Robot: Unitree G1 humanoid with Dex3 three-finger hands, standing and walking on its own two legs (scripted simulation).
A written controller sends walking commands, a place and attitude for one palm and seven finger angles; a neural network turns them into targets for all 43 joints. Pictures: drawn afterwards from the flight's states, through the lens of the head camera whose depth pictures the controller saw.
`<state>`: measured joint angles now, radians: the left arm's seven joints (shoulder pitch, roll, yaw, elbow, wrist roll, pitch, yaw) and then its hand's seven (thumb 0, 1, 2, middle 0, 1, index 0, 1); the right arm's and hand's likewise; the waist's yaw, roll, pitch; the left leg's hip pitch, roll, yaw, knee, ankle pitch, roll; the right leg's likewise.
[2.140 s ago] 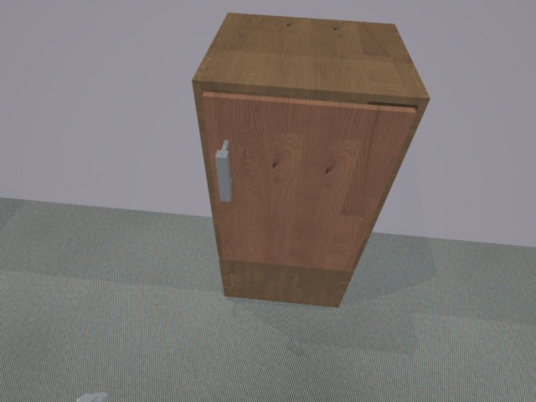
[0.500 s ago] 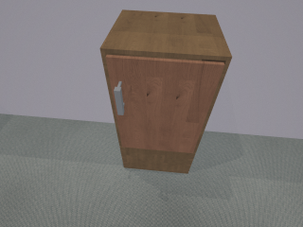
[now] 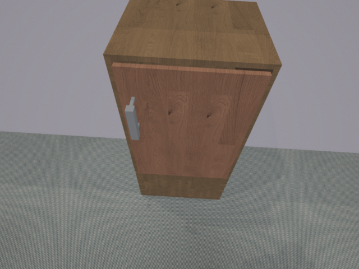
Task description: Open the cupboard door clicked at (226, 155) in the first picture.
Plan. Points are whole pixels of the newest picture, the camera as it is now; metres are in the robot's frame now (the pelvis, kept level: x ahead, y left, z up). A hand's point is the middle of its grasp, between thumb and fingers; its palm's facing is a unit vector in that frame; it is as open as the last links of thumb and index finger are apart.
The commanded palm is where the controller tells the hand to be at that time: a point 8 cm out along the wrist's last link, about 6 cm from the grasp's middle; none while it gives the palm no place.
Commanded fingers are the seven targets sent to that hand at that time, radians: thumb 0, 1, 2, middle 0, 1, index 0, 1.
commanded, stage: come to a stop and stand still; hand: left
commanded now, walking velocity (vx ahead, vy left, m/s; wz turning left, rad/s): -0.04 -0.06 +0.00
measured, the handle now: (134, 118) +0.53 +0.17 -0.04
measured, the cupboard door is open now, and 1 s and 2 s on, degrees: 0 0 0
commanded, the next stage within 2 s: look again from close up in 0.74 s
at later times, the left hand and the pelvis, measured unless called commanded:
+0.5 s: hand out of the picture +0.00 +0.17 -0.18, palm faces +0.05 -0.98 -0.19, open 7.3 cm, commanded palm none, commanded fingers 0.00 0.90 0.90 -0.20 -0.30 -0.20 -0.30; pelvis -0.03 -0.02 -0.01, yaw +1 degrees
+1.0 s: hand out of the picture -0.07 +0.19 -0.19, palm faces +0.02 -0.98 -0.22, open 7.3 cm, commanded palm none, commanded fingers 0.00 0.90 0.90 -0.20 -0.30 -0.20 -0.30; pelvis -0.05 +0.01 -0.01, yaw +1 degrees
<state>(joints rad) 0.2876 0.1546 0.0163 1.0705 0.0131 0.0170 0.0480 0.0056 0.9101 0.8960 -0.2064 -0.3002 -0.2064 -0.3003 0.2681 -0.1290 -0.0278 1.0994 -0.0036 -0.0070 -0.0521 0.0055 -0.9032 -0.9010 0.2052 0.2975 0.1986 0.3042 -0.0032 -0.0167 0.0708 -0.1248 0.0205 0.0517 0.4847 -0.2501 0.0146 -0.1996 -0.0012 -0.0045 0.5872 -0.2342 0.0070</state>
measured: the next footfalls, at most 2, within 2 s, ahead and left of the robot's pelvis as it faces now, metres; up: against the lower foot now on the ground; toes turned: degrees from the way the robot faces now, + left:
none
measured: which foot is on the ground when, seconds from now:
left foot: down 0.00-1.00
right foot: down 0.00-1.00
